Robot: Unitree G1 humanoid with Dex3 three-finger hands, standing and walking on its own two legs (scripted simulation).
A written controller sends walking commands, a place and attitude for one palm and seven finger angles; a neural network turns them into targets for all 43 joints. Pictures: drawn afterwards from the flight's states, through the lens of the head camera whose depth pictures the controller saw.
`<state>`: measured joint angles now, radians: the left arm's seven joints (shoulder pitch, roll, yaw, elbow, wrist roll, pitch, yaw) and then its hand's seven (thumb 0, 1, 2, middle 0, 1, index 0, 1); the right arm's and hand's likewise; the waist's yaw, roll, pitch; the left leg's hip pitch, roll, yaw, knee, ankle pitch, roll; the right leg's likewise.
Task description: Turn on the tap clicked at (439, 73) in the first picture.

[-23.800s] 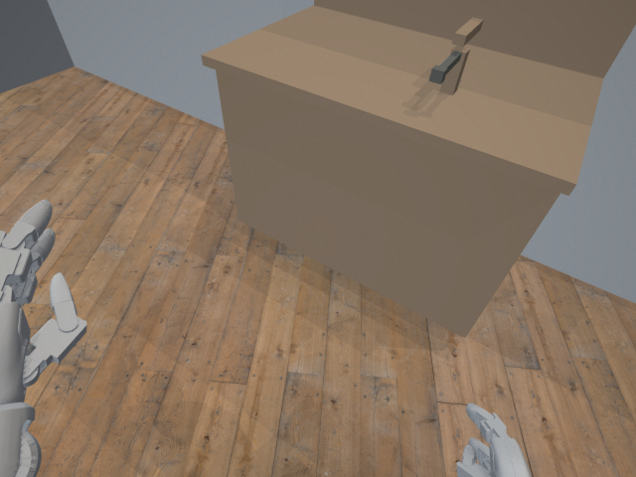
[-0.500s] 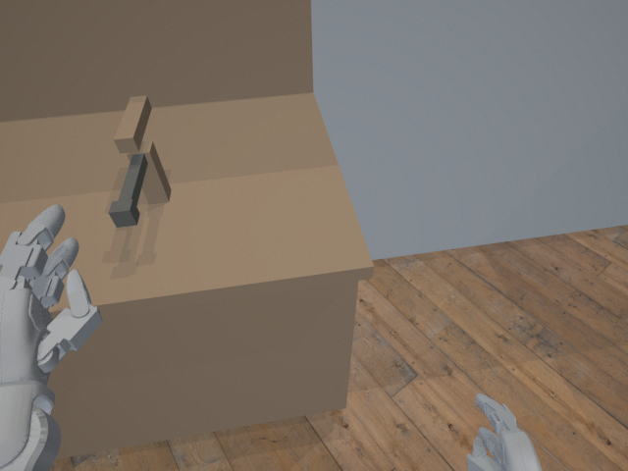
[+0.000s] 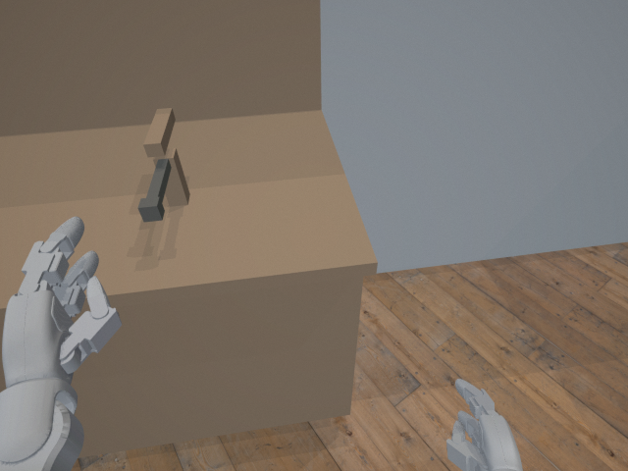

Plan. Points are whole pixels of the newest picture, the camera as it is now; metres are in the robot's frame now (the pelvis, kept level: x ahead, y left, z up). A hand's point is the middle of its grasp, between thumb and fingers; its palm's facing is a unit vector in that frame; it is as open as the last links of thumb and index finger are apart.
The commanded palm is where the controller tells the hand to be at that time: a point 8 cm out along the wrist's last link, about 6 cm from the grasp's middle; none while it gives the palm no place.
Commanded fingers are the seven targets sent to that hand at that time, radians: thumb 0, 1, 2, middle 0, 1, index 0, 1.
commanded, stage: turn the palm inward beside the body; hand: left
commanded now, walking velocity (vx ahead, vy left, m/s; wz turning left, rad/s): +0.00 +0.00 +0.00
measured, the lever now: (151, 209) +0.42 +0.33 +0.12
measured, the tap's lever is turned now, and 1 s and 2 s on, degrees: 0 0 0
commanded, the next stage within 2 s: reach beside the lever's end, fingers flat in 0.70 s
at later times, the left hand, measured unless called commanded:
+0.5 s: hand (137, 323) +0.19 +0.21 +0.18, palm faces +0.49 -0.87 -0.10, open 7.4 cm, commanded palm +0.13 +0.25 +0.18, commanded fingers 0.00 0.90 0.90 -0.20 -0.30 -0.20 -0.30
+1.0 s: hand (126, 307) +0.21 +0.23 +0.17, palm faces +0.52 -0.85 -0.08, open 7.4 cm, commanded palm +0.16 +0.27 +0.18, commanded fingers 0.00 0.90 0.90 -0.20 -0.30 -0.20 -0.30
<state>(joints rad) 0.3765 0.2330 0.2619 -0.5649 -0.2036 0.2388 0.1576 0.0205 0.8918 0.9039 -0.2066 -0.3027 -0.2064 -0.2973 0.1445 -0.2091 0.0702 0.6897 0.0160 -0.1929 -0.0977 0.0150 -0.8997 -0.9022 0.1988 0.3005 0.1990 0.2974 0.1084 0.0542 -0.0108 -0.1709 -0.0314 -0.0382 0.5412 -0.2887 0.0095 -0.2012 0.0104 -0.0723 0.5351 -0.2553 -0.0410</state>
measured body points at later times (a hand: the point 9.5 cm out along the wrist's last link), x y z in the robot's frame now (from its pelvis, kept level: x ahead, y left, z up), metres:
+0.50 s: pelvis +0.00 -0.02 +0.00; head -0.03 -0.06 +0.45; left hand +0.16 +0.25 +0.18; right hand +0.23 -0.22 -0.07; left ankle +0.01 +0.11 -0.73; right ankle +0.03 -0.09 -0.73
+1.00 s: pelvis +0.01 -0.02 +0.00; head -0.02 -0.05 +0.45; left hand +0.18 +0.28 +0.17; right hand +0.23 -0.21 -0.07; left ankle +0.01 +0.11 -0.73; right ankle +0.03 -0.09 -0.73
